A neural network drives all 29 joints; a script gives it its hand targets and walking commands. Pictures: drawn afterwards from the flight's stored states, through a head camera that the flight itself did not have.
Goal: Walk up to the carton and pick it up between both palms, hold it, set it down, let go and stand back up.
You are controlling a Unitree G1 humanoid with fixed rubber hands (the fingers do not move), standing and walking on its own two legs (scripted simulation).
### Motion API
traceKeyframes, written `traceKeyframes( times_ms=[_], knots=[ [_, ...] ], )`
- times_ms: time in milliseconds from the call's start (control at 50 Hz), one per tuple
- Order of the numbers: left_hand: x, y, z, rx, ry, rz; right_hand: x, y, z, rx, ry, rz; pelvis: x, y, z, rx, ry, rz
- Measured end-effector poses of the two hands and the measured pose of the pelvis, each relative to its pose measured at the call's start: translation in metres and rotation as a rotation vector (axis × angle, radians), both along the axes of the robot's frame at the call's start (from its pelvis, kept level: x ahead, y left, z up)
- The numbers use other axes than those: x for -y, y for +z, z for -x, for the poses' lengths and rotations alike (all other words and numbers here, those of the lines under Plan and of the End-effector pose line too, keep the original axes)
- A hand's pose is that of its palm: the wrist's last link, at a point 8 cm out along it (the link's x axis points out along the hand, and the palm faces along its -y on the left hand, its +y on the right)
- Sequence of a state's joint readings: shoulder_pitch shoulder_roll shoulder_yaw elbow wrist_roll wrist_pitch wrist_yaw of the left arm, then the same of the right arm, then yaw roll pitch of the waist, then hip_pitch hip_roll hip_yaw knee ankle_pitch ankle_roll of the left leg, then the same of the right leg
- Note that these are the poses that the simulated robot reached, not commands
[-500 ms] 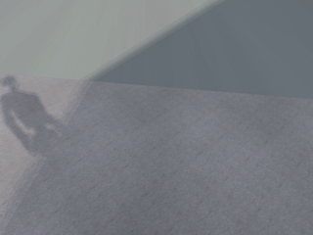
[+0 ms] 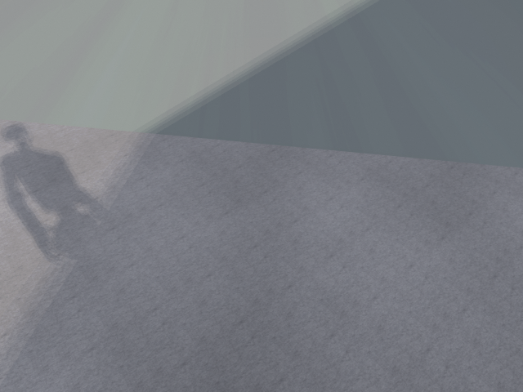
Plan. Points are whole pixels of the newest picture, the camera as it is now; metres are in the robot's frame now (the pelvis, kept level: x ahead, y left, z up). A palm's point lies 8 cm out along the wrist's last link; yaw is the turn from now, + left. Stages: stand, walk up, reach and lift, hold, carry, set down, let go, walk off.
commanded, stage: stand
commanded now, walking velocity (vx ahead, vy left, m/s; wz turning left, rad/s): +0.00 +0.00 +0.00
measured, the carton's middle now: out of the picture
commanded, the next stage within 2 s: walk up in 1.80 s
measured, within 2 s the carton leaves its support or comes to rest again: neither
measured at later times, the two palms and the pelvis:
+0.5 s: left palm out of the picture +0.03 +0.24 -0.13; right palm out of the picture +0.05 -0.24 -0.13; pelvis +0.01 -0.01 +0.00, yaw +0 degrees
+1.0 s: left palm out of the picture +0.03 +0.23 -0.14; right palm out of the picture +0.04 -0.24 -0.14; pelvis +0.02 -0.02 +0.00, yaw +0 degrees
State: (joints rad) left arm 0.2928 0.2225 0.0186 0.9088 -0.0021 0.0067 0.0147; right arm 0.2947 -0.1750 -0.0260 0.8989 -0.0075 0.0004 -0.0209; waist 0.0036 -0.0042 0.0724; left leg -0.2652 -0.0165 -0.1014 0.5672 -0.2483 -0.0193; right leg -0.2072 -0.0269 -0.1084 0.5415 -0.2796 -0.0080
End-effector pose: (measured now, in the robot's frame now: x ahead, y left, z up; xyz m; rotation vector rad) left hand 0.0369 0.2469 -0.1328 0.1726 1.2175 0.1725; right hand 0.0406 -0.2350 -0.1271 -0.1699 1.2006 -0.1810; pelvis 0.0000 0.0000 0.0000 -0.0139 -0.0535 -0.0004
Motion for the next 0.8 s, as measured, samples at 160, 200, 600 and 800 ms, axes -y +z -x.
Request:
traceKeyframes(
  times_ms=[160,200,600,800],
  knots=[
    [0.001,-0.001,0.004,-0.022,0.008,-0.003,0.001,-0.002,0.006,-0.031,-0.005,-0.005,0.003,0.001,-0.001,-0.011,0.004,-0.001],
    [0.002,-0.001,0.006,-0.027,0.011,-0.004,0.001,-0.002,0.006,-0.037,-0.003,-0.005,0.003,0.001,-0.003,-0.013,0.005,-0.001],
    [0.013,-0.001,0.003,-0.040,0.023,-0.002,0.005,-0.006,-0.008,-0.041,0.012,-0.011,0.011,0.002,-0.012,-0.002,0.005,-0.001],
    [0.018,-0.002,0.007,-0.066,0.030,0.004,0.008,-0.007,-0.004,-0.074,0.009,-0.007,0.014,0.002,-0.013,-0.002,0.007,0.001]
  ],
)
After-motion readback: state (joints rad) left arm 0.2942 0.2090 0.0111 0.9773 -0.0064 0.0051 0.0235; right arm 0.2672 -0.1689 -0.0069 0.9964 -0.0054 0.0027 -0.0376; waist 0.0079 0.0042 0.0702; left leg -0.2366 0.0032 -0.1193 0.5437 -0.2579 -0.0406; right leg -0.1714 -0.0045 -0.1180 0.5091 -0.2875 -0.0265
